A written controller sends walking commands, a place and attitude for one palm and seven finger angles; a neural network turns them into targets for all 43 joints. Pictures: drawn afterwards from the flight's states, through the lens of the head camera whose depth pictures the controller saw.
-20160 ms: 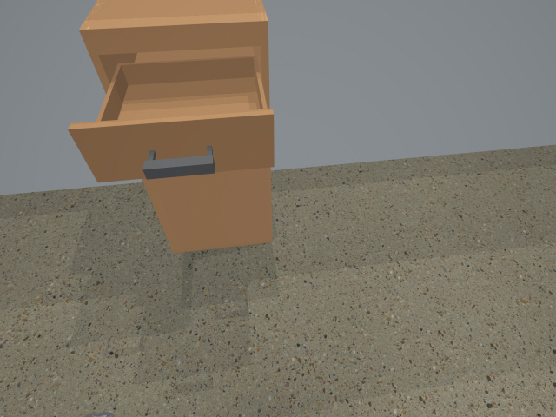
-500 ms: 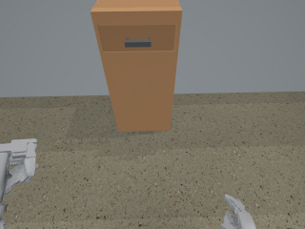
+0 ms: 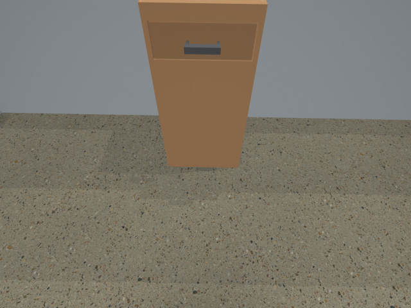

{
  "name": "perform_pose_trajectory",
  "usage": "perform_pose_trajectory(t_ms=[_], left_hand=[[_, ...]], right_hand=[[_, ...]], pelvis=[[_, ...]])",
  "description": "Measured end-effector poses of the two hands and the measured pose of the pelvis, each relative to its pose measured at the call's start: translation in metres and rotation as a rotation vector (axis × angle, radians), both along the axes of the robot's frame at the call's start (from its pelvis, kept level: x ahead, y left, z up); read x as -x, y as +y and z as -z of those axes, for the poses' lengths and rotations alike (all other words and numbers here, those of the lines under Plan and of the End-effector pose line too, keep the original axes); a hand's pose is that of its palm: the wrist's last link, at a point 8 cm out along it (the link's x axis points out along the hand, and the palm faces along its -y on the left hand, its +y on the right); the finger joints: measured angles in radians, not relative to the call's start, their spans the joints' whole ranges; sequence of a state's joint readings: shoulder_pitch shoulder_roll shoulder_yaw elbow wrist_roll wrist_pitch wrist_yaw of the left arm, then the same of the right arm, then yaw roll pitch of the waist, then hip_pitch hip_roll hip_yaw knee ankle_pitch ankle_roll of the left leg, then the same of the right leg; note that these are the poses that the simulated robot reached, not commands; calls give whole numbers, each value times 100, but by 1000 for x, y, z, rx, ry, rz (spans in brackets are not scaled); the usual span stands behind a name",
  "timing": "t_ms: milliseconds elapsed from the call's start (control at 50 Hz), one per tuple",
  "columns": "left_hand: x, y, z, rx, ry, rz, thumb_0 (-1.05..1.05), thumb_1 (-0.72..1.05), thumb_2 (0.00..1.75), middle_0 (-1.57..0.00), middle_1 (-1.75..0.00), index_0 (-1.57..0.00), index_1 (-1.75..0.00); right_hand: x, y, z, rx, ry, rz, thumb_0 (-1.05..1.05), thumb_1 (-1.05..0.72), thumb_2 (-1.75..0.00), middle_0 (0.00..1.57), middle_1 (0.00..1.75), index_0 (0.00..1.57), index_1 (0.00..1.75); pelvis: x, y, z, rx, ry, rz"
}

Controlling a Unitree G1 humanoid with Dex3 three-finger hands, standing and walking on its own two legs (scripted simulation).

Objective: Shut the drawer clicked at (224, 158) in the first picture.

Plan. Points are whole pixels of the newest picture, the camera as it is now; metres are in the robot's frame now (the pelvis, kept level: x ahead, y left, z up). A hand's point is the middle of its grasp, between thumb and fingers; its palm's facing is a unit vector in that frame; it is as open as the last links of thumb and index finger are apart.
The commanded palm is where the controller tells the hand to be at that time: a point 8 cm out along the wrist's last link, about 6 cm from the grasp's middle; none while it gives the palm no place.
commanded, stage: let the arm hang, fingers relaxed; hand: left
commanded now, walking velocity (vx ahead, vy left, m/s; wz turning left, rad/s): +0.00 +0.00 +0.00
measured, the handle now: (202, 46) +0.96 +0.08 +0.02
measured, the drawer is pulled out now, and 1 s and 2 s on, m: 0.00 0.00 0.00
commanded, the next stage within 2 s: look to check the result in 0.56 s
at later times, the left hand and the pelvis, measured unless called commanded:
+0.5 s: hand out of the picture +0.00 +0.17 -0.18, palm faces +0.02 -0.98 -0.18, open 7.3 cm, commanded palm none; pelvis +0.01 +0.01 +0.00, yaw -1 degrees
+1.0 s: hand out of the picture +0.00 +0.16 -0.18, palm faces +0.01 -0.99 -0.17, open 7.4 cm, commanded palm none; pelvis +0.01 +0.01 +0.00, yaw -2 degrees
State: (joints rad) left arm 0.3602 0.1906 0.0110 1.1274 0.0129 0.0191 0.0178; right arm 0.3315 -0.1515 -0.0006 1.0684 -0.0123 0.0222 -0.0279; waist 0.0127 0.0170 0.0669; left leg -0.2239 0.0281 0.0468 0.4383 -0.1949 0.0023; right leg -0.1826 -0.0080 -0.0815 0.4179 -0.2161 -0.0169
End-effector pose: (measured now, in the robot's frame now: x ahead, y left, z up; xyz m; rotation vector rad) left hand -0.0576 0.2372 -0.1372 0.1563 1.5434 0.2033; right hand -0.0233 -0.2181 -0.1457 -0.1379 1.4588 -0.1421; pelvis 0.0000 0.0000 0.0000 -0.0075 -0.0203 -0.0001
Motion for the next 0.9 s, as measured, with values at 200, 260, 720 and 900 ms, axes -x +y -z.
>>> perform_pose_trajectory(t_ms=[200, 260, 720, 900], left_hand=[[-33, -17, 5, 35, -72, 25, 1, 90, 90, -30, -42, -30, -43], [-48, -23, 7, 49, -112, 35, 1, 90, 90, -26, -37, -26, -37], [-48, -23, 9, 57, -83, 33, 1, 91, 90, -20, -30, -20, -30], [-49, -25, 9, 59, -75, 37, 1, 90, 90, -20, -30, -20, -30]], right_hand=[[9, 32, 9, -65, 5, 49, 0, -91, -90, 20, 30, 20, 30], [8, 37, 9, -74, -5, 60, 0, -91, -90, 20, 30, 20, 30], [9, 28, 5, -36, 17, 83, 0, -91, -90, 20, 30, 20, 30], [1, 28, 6, -41, 5, 81, 0, -91, -90, 20, 30, 20, 30]], pelvis=[[-2, 6, 0, -8, -11, 15], [-3, 7, 0, -9, -13, 18], [-10, 8, 0, -8, -11, 29], [-12, 7, -1, -8, -9, 32]])
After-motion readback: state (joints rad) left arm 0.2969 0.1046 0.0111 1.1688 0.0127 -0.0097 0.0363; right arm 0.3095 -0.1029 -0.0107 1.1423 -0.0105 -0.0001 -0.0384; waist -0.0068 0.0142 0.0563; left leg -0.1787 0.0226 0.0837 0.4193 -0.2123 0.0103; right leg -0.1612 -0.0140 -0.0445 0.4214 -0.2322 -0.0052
